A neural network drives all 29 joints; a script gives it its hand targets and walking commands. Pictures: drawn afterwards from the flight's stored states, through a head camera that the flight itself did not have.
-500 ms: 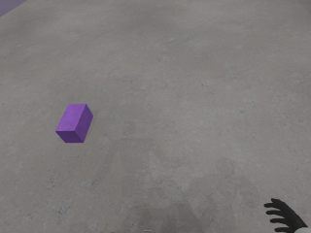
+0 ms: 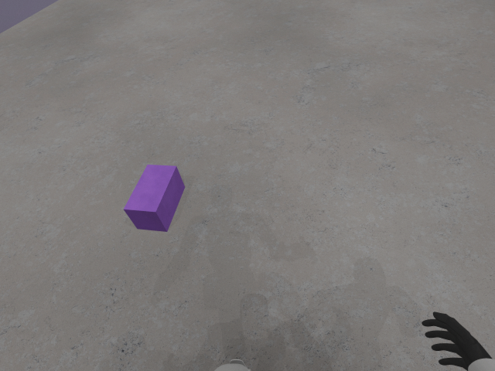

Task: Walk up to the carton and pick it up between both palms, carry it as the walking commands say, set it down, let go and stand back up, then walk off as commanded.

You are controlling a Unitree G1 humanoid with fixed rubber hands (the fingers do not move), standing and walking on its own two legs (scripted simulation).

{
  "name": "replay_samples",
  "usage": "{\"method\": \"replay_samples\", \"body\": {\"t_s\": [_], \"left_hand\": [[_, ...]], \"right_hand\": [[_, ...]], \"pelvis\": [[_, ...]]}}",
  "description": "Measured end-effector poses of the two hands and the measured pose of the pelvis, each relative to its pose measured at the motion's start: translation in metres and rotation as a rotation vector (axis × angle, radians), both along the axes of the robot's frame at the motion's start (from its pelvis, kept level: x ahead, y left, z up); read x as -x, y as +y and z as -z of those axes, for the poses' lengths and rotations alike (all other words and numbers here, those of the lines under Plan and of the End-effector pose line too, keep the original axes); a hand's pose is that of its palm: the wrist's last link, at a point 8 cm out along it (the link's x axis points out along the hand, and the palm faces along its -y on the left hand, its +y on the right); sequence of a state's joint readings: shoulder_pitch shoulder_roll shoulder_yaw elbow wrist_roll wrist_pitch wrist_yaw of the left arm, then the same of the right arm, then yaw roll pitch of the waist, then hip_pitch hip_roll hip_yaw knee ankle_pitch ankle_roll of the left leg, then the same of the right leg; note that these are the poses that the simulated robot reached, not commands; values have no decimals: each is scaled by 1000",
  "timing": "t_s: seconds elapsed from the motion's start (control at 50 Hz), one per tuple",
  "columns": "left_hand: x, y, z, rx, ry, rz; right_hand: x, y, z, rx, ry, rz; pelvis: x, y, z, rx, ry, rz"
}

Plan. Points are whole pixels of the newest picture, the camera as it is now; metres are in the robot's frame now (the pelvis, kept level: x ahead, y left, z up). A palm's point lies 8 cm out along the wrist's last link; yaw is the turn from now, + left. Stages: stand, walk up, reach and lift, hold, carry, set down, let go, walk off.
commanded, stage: walk up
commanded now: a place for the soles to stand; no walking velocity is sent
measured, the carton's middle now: (157, 197) +1.03 +0.54 -0.65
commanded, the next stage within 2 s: none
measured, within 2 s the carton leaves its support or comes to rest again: neither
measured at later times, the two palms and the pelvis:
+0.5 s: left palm out of the picture +0.10 +0.47 -0.07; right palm (363, 286) +0.28 -0.17 -0.08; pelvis +0.10 +0.13 +0.00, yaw +5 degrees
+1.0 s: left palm out of the picture +0.18 +0.61 -0.07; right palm (292, 257) +0.36 -0.05 -0.09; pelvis +0.19 +0.25 -0.01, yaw +5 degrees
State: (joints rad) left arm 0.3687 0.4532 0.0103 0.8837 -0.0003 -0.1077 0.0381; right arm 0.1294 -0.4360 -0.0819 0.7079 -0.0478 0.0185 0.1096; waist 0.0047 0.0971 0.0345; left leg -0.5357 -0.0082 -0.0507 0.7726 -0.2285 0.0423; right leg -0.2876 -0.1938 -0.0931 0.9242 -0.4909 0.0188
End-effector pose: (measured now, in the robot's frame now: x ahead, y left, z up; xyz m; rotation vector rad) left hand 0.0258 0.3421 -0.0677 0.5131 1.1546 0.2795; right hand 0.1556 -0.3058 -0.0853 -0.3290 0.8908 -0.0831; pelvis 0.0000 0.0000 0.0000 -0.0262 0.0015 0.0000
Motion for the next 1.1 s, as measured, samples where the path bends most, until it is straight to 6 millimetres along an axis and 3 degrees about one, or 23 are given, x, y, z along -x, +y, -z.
{"method": "replay_samples", "body": {"t_s": [0.08,0.16,0.22,0.3,0.42,0.48,0.54,0.62,0.7,0.82,0.94,1.02,1.1], "left_hand": [[-39,12,-3,16,-77,-2],[-63,23,-10,7,-96,18],[-67,30,-13,-1,-81,18],[-56,48,-19,-5,-6,-7],[-51,92,-14,-4,53,-57],[-63,122,2,-4,36,-74],[-87,138,6,5,3,-84],[-120,154,-4,2,-48,-54],[-143,165,-10,-14,-49,-21],[-144,189,-18,-27,1,-28],[-143,235,-12,-31,42,-59],[-157,274,8,-28,19,-85],[-183,294,6,-13,2,-85]], "right_hand": [[-6,21,-5,-9,20,1],[-15,29,-5,-16,23,18],[-25,37,-1,-26,40,22],[-50,54,-7,-22,52,4],[-104,101,-11,-11,26,-53],[-125,127,-3,17,4,-75],[-129,149,-4,9,6,-65],[-128,161,-10,5,14,-36],[-127,167,-3,-9,27,-1],[-147,188,-1,-12,60,-5],[-184,230,-3,10,59,-55],[-203,264,7,46,51,-75],[-206,289,-4,33,39,-37]], "pelvis": [[-18,14,-6,-14,-30,-22],[-35,25,-9,-24,-38,-24],[-48,31,-10,-22,-24,-26],[-63,48,-17,-14,15,-30],[-86,90,-14,-1,40,-56],[-100,119,1,12,13,-75],[-112,135,0,3,-17,-82],[-128,150,-8,-11,-40,-69],[-142,161,-8,-28,-40,-41],[-161,183,-12,-11,-7,-45],[-178,226,-8,10,22,-72],[-193,262,9,23,-4,-100],[-209,284,0,6,-34,-85]]}}
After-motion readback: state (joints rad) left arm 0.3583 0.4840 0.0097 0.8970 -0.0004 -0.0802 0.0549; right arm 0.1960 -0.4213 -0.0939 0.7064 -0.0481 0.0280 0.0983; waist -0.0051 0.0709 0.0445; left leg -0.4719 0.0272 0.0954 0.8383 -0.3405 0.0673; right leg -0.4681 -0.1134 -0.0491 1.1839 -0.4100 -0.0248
